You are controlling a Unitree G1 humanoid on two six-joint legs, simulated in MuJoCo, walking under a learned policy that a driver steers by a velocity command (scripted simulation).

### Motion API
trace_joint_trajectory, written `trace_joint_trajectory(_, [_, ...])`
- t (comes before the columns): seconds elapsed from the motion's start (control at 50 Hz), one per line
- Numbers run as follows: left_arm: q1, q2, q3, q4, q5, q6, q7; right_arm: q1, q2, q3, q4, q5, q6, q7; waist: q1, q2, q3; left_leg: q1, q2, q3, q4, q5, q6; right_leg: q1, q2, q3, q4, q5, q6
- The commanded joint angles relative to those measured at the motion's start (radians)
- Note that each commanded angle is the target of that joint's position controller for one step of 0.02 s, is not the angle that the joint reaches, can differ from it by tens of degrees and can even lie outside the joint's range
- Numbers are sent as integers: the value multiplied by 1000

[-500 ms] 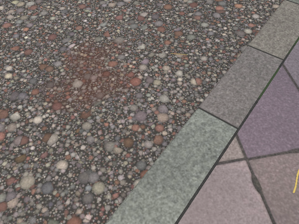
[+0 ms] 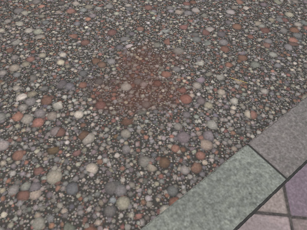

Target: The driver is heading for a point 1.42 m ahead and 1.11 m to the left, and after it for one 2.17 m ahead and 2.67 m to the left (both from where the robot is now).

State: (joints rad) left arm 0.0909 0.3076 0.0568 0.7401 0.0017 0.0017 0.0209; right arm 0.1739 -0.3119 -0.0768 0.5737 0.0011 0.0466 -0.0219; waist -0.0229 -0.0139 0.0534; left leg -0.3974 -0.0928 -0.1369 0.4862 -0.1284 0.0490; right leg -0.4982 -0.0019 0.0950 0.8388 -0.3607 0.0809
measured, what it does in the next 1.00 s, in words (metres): steps on the spot, turning left: right foot, then left foot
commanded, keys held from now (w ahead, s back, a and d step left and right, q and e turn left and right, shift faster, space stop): q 0.58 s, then no key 0.26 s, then w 0.16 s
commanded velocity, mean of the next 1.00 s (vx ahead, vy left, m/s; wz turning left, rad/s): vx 0.03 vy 0.00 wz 0.46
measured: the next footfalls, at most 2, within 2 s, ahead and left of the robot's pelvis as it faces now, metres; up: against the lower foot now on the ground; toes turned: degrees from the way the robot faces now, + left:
right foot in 0.12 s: +0.08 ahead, -0.14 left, +0.00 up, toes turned +9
left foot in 0.54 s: +0.00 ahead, +0.11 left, +0.00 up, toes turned +21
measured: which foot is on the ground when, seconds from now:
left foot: down 0.00-0.12, up 0.14-0.52, down 0.54-0.98, up 1.00-1.00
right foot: up 0.00-0.10, down 0.12-0.54, up 0.56-0.96, down 0.98-1.00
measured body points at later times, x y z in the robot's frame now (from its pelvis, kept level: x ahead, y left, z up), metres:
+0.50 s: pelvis +0.00 -0.02 +0.00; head +0.04 +0.00 +0.45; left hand +0.05 +0.30 -0.10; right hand +0.25 -0.23 -0.08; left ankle -0.04 +0.10 -0.72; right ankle +0.04 -0.15 -0.74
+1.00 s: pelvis +0.01 +0.01 +0.00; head +0.02 +0.00 +0.45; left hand +0.00 +0.31 -0.11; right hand +0.26 -0.15 -0.11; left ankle -0.04 +0.10 -0.73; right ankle +0.04 -0.11 -0.74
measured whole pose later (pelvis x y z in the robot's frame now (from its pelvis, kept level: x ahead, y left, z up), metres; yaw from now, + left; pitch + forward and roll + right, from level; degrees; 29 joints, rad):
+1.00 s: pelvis +0.01 +0.01 +0.00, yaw +27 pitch +0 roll +0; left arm 0.21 0.28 0.05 0.76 -0.01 -0.02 0.00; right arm 0.19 -0.27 -0.03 0.68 0.01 0.02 0.00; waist 0.00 0.02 -0.01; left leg -0.28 -0.07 -0.08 0.59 -0.35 0.05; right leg -0.23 0.00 -0.01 0.54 -0.32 -0.01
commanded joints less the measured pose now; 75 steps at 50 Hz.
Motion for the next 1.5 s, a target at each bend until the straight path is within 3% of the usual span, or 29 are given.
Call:
trace_joint_trajectory(0.02, [22,87,24,-60,-6,-16,-7,-29,-167,-50,-77,2,-7,-3,7,181,-182,138,234,-314,-133,-5,177,83,27,-7,-97,4,-10])
trace_joint_trajectory(0.1, [104,94,39,-42,-3,-32,-23,-46,-151,-44,-77,24,7,-5,54,173,-169,101,178,-347,-55,-24,109,268,19,-26,-420,154,-65])
trace_joint_trajectory(0.12, [134,159,56,-44,14,-28,-18,-13,-109,-33,-77,21,7,-7,42,59,-179,1,111,-272,76,-184,51,370,-144,104,-493,167,-123])
trace_joint_trajectory(0.14, [110,250,75,-38,39,-18,-15,-12,-90,-30,-110,26,0,-6,-1,-259,-104,-211,-64,-36,271,-420,-11,364,-335,349,-562,286,-267])
trace_joint_trajectory(0.16, [70,197,64,-71,56,-24,-13,6,-175,-57,-93,3,-12,-6,16,-242,-101,-221,-12,-31,525,-479,-56,304,-423,425,-574,348,-356])
trace_joint_trajectory(0.18, [12,142,47,-92,45,-26,-5,33,-208,-74,-64,12,-10,-2,-8,-164,-95,-208,10,-37,634,-416,-70,285,-375,325,-552,367,-332])
trace_joint_trajectory(0.24, [-26,88,30,-103,5,-18,11,71,-135,-61,-19,15,18,-5,-7,-116,-64,-241,28,7,766,-287,-120,323,-253,111,-515,411,-263])
trace_joint_trajectory(0.36, [69,145,52,-84,12,9,17,-57,-68,-27,-85,20,16,12,79,-170,-103,-201,105,109,473,-280,-153,476,-278,5,-500,494,-298])
trace_joint_trajectory(0.5, [28,184,72,-71,-35,6,-5,31,-81,-38,-67,23,27,37,20,-168,-124,105,85,218,26,-119,-55,389,-303,-87,-392,505,-237])
trace_joint_trajectory(0.52, [65,153,65,-52,-38,2,-7,72,-100,-49,-51,21,26,32,6,-119,-137,225,68,200,-76,-14,-21,323,-272,-134,-313,424,-181])
trace_joint_trajectory(0.54, [100,103,52,-49,-9,-1,-12,116,-183,-74,-50,23,21,20,8,83,-159,413,200,-9,-117,281,39,129,-189,-226,-94,179,-87])
trace_joint_trajectory(0.56, [50,54,28,-115,38,-6,-10,105,-296,-89,-80,2,10,12,20,359,-154,475,461,-374,-97,562,243,-171,-37,-229,162,-310,0])
trace_joint_trajectory(0.58, [-38,108,45,-126,19,-8,0,137,-239,-75,-75,-26,-16,22,-68,239,-220,414,485,-391,-128,485,334,-181,-24,-66,331,-340,2])
trace_joint_trajectory(0.6, [-41,128,52,-121,-4,-3,2,91,-201,-57,-60,-25,-32,22,-33,190,-173,376,432,-284,-134,402,285,-188,-47,-44,376,-262,-12])
trace_joint_trajectory(0.66, [21,131,60,-74,8,10,13,-36,-123,-24,-59,8,-36,3,27,152,-134,286,312,-135,-128,370,178,-119,-56,-48,328,-57,-2])
trace_joint_trajectory(0.84, [18,75,26,-74,-5,12,-4,-31,-117,-8,-3,-14,-29,4,-6,162,-100,210,284,-142,-141,137,193,110,-44,-70,-80,-18,1])
trace_joint_trajectory(0.96, [126,64,19,-33,-17,-34,-24,-6,-112,6,49,9,-34,16,41,113,-32,42,230,-247,-165,-545,138,340,-2,-115,-379,28,-110])
trace_joint_trajectory(1.0, [271,170,43,9,-5,-57,-20,-68,-24,27,6,2,-59,18,69,-113,-37,-204,53,26,157,-444,23,487,-206,201,-503,-227,-242])
trace_joint_trajectory(1.02, [303,204,56,14,2,-66,-28,-115,-62,17,-18,15,-78,15,102,-219,13,-324,25,113,351,-432,-13,488,-368,485,-659,-337,-350])
trace_joint_trajectory(1.04, [294,164,44,9,11,-75,-21,-142,-110,-3,-22,30,-91,14,111,-177,68,-406,76,56,493,-440,-20,480,-400,535,-686,-336,-380])
trace_joint_trajectory(1.14, [273,108,25,3,-11,-80,-9,-125,-45,3,13,15,-120,42,92,-111,36,-404,146,108,440,-145,-43,534,-243,206,-697,12,-277])
trace_joint_trajectory(1.26, [319,167,42,15,-21,-67,-15,-194,-14,21,-2,22,-128,70,116,-131,22,-103,105,176,133,16,-67,388,-210,39,-691,212,-264])
trace_joint_trajectory(1.34, [265,181,48,10,-31,-65,-13,-56,-87,-9,35,24,-132,71,5,-118,-13,88,102,162,81,52,-2,378,-248,11,-574,390,-222])
trace_joint_trajectory(1.38, [280,113,23,2,-16,-65,-12,223,-166,-49,116,25,-130,53,-122,-10,-179,456,143,113,47,-26,64,234,-146,-89,-150,458,-161])
trace_joint_trajectory(1.4, [395,-2,-13,-42,-12,-77,-15,301,-295,-71,121,2,-128,49,-77,317,-324,733,431,-397,-77,-298,243,-94,10,-123,284,9,-86])
trace_joint_trajectory(1.42, [359,59,-1,-36,-35,-98,-13,283,-210,-44,115,13,-135,57,-87,318,-326,690,459,-636,-258,-444,265,-212,26,11,425,-188,-99])
trace_joint_trajectory(1.44, [260,134,22,-58,-62,-107,-19,214,-155,-25,117,14,-138,56,-75,230,-179,585,445,-499,-258,-395,228,-287,-33,11,466,-114,-123])
trace_joint_trajectory(1.48, [191,117,19,-66,-32,-104,-20,113,-97,-7,104,5,-137,60,-24,87,-79,399,366,-284,-258,-164,197,-240,-107,-11,384,31,-134])
trace_joint_trajectory(1.5, [202,108,22,-63,-24,-96,-24,84,-80,-2,102,-3,-141,60,6,109,-69,334,332,-218,-281,-103,186,-184,-137,-2,330,82,-133])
